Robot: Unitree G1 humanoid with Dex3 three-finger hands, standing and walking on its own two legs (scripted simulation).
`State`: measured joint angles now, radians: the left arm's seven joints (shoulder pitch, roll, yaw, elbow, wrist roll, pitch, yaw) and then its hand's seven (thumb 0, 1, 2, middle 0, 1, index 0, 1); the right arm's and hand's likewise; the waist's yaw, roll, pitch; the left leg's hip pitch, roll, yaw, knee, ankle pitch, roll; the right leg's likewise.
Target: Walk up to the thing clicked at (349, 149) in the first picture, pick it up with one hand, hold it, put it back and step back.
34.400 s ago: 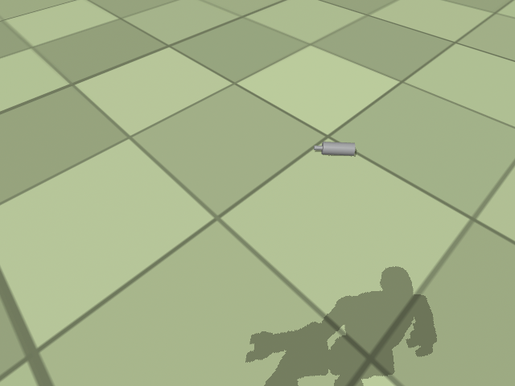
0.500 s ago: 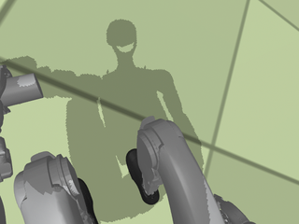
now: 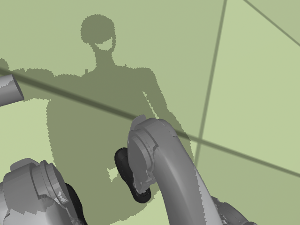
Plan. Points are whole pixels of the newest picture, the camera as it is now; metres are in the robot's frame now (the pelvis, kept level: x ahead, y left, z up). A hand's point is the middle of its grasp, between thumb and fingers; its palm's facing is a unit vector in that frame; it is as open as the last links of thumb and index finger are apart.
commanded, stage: rest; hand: left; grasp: from above
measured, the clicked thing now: out of the picture +0.48 +0.29 -0.26
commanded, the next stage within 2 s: open in 0.46 s
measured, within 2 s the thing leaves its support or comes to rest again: rests again in 0.16 s
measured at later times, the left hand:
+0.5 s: hand out of the picture +0.47 +0.28 -0.24, palm faces -0.46 -0.12 -0.88, open 10.0 cm
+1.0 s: hand out of the picture +0.47 +0.28 -0.25, palm faces -0.44 -0.10 -0.89, open 11.4 cm
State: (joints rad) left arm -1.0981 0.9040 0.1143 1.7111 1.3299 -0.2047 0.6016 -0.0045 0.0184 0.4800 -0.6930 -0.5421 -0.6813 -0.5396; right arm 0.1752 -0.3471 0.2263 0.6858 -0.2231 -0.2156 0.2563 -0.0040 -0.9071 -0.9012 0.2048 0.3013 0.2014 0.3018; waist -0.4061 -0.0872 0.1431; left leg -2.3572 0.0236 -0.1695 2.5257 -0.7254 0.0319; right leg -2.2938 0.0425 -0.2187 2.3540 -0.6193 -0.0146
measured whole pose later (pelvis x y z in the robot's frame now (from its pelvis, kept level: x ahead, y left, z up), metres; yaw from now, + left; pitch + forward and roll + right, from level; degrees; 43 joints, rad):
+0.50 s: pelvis +0.00 +0.00 +0.00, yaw -1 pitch +30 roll -13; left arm -1.13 0.97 0.09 1.77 1.31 -0.20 0.61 -0.01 0.03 0.40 -0.75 -0.45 -0.74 -0.45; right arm 0.16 -0.36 0.28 0.65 -0.23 -0.24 0.27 0.00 -0.91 -0.90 0.20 0.30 0.20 0.30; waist -0.42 -0.11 0.17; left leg -2.35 0.03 -0.19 2.54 -0.73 0.04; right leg -2.28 0.05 -0.24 2.34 -0.61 -0.01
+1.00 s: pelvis +0.00 +0.00 +0.00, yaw -2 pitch +29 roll -14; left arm -1.14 0.99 0.07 1.77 1.31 -0.20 0.62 0.00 -0.09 0.63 -0.48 -0.64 -0.48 -0.63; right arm 0.16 -0.36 0.31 0.63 -0.23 -0.26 0.27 0.00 -0.90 -0.90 0.20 0.30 0.20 0.30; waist -0.43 -0.12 0.18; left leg -2.35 0.03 -0.20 2.53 -0.72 0.04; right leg -2.27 0.06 -0.25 2.33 -0.60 0.00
